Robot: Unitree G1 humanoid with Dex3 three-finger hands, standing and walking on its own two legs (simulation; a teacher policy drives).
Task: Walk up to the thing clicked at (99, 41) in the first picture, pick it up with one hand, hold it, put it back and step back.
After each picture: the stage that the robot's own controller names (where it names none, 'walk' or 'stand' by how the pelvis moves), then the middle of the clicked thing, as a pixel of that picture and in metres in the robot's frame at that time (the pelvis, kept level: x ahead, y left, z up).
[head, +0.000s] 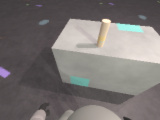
stand; (102, 34) +0.71 -0.08 +0.12
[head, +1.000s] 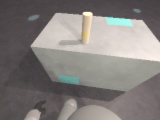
walk; (86, 29) +0.66 +0.09 +0.15
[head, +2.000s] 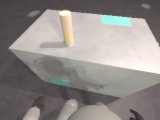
stand; (67, 31) +0.55 +0.21 +0.16
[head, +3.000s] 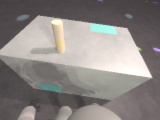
walk; (59, 38) +0.52 +0.26 +0.13
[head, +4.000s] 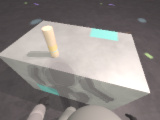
stand; (51, 43) +0.49 +0.32 +0.12
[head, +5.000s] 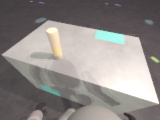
stand; (56, 45) +0.47 +0.29 +0.12
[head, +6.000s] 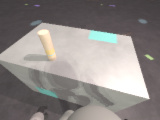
stand; (48, 47) +0.46 +0.34 +0.11
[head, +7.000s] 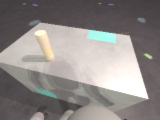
stand; (46, 47) +0.45 +0.35 +0.11
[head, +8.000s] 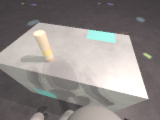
stand; (45, 48) +0.44 +0.35 +0.11
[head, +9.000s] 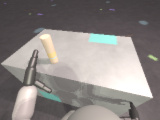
rise first; (50, 50) +0.44 +0.36 +0.12
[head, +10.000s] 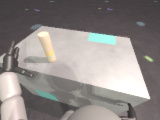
go down; (48, 49) +0.45 +0.35 +0.12
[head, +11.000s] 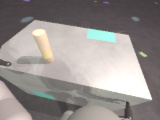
go down; (45, 48) +0.42 +0.33 +0.12
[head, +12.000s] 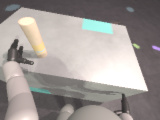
close in; (36, 41) +0.43 +0.34 +0.14
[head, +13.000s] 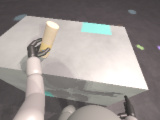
close; (47, 41) +0.46 +0.29 +0.15
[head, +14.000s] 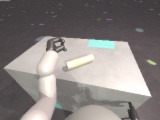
lift; (80, 61) +0.49 +0.12 +0.04
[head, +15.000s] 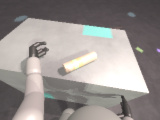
lift; (80, 61) +0.41 +0.07 +0.05
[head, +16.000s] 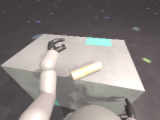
close; (86, 70) +0.39 +0.04 +0.04
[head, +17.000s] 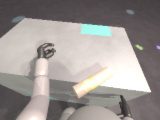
lift; (93, 81) +0.27 -0.02 +0.06
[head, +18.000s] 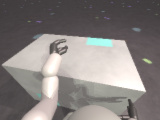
close; (96, 117) +0.26 -0.11 -0.64
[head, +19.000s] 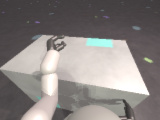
hold; out of the picture +0.12 -0.31 -0.74
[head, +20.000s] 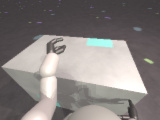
hold; out of the picture +0.11 -0.29 -0.74
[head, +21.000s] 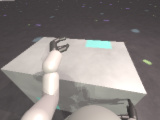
hold; out of the picture +0.10 -0.29 -0.74
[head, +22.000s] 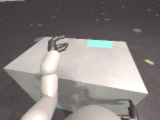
hold; out of the picture +0.09 -0.29 -0.74
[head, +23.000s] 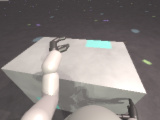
hold; out of the picture +0.09 -0.28 -0.74
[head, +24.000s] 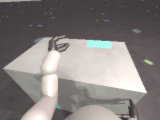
hold; out of the picture +0.09 -0.28 -0.74
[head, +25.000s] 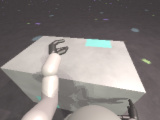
hold; out of the picture +0.10 -0.28 -0.74
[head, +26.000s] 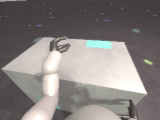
hold; out of the picture +0.10 -0.29 -0.74
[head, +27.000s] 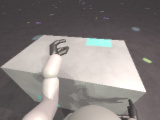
hold; out of the picture +0.11 -0.29 -0.74
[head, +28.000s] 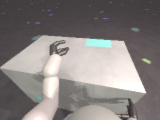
hold; out of the picture +0.12 -0.30 -0.74
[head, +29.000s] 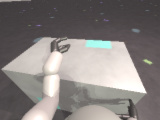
hold; out of the picture +0.13 -0.31 -0.74
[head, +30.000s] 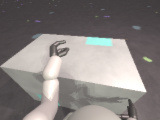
hold; out of the picture +0.15 -0.31 -0.74
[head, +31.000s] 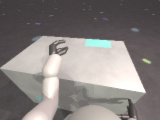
hold; out of the picture +0.17 -0.32 -0.74
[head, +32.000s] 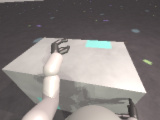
hold; out of the picture +0.19 -0.34 -0.74
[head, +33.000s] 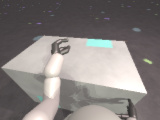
hold; out of the picture +0.20 -0.35 -0.74
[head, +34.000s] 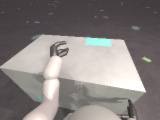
hold; out of the picture +0.20 -0.34 -0.74
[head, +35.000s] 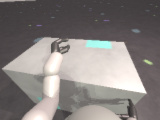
hold; out of the picture +0.20 -0.34 -0.74
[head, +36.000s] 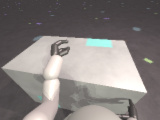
hold; out of the picture +0.20 -0.35 -0.74
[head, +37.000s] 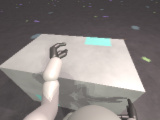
hold; out of the picture +0.20 -0.34 -0.74
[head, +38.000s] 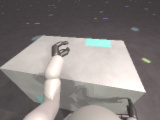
hold; out of the picture +0.20 -0.34 -0.74
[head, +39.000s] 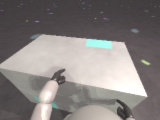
stand; out of the picture +0.18 -0.35 -0.73
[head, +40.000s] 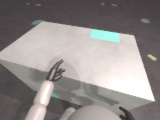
stand; out of the picture +0.14 -0.36 -0.72
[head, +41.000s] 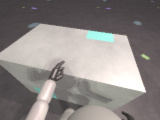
stand; out of the picture +0.18 -0.35 -0.73
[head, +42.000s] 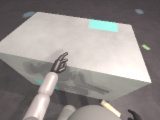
walk; (110, 108) +0.20 -0.40 -0.72
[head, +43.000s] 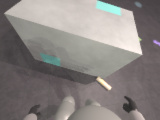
walk; (103, 83) +0.52 -0.39 -0.73
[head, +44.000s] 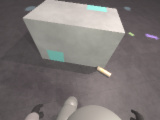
stand; (103, 71) +0.83 -0.32 -0.72
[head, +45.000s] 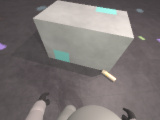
stand; (108, 75) +0.76 -0.41 -0.73
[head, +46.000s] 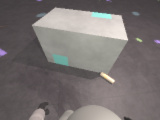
stand; (107, 77) +0.76 -0.37 -0.75
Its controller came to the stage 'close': yes
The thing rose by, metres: 0.00
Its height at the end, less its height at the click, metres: -0.86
